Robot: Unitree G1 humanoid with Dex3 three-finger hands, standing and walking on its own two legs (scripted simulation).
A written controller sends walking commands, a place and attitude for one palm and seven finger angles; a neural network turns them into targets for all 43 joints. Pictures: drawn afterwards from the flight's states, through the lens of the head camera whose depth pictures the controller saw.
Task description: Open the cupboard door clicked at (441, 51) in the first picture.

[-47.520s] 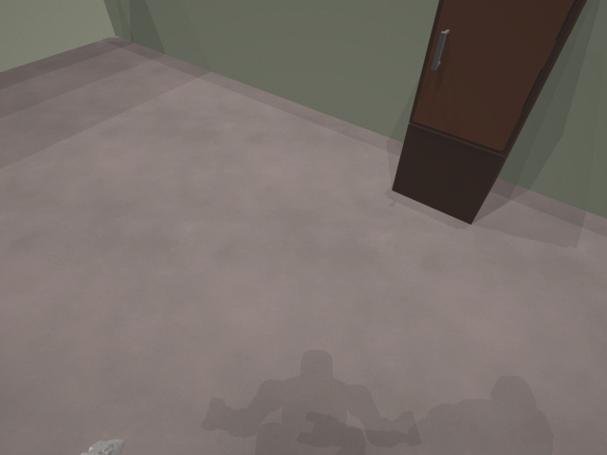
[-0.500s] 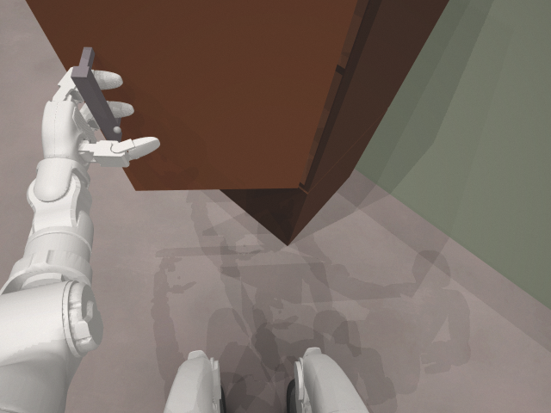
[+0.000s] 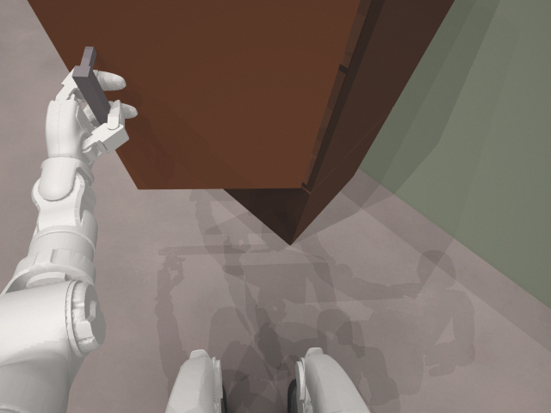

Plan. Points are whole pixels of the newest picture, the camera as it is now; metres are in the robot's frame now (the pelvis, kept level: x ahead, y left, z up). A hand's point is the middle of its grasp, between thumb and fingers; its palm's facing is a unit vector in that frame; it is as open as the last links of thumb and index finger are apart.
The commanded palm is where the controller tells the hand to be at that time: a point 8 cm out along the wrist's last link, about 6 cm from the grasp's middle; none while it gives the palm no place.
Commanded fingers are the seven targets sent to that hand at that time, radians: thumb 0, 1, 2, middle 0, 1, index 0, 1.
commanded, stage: pull the door open along its arc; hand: left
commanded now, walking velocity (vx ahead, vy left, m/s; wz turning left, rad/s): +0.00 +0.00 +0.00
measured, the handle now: (103, 98) +0.55 +0.22 +0.07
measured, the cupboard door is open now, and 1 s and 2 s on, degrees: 44 92 89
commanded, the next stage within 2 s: open thumb and fingers to let go in 0.92 s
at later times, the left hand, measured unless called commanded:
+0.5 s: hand (130, 194) +0.39 +0.16 +0.06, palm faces +0.08 -0.99 +0.06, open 5.7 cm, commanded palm +0.34 +0.21 +0.06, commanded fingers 0.00 0.90 0.90 -0.40 -1.35 -0.40 -1.35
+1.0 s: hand (228, 293) +0.26 +0.05 +0.07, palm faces +0.34 -0.94 -0.01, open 5.9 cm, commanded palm +0.22 +0.09 +0.06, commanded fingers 0.00 0.90 0.90 -0.40 -1.35 -0.40 -1.35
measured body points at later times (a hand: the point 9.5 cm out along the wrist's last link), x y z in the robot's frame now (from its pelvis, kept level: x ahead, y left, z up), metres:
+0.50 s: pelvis +0.02 +0.00 +0.02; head +0.11 +0.00 +0.47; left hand +0.38 +0.22 +0.06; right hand +0.12 -0.26 -0.09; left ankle +0.03 +0.11 -0.64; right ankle +0.01 -0.13 -0.64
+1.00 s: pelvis +0.02 -0.04 +0.02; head +0.06 -0.05 +0.47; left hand +0.24 +0.10 +0.07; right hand +0.22 -0.23 -0.07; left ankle +0.03 +0.11 -0.64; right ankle +0.01 -0.13 -0.64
